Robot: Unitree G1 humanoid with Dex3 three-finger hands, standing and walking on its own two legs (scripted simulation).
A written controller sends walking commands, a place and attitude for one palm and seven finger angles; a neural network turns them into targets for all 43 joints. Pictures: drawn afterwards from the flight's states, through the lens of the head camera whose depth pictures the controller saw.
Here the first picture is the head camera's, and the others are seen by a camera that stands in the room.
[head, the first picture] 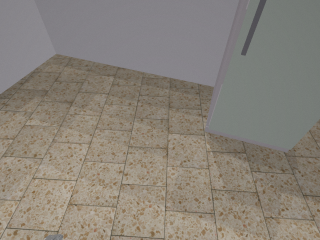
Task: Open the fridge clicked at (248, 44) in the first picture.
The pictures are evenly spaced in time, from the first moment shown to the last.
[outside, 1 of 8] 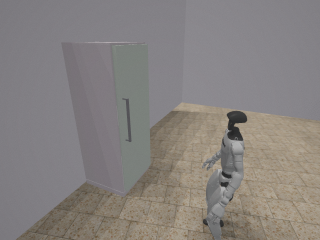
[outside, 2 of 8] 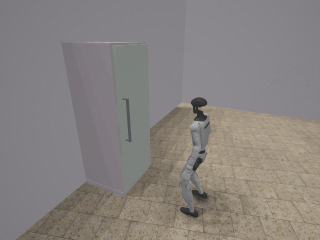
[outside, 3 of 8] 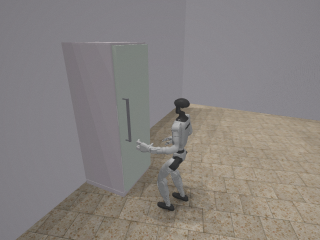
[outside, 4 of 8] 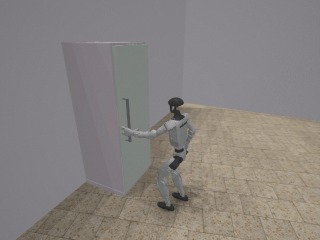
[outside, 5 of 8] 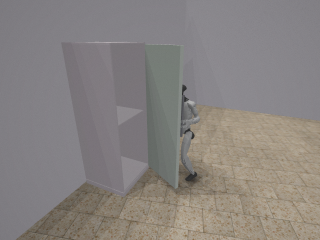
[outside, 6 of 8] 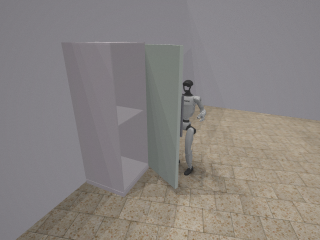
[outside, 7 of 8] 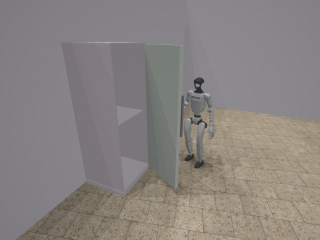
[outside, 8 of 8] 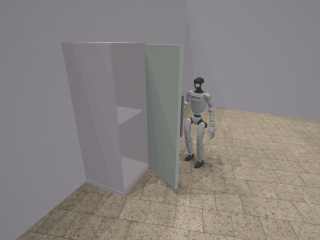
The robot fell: no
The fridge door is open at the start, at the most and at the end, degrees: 0 68 61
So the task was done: yes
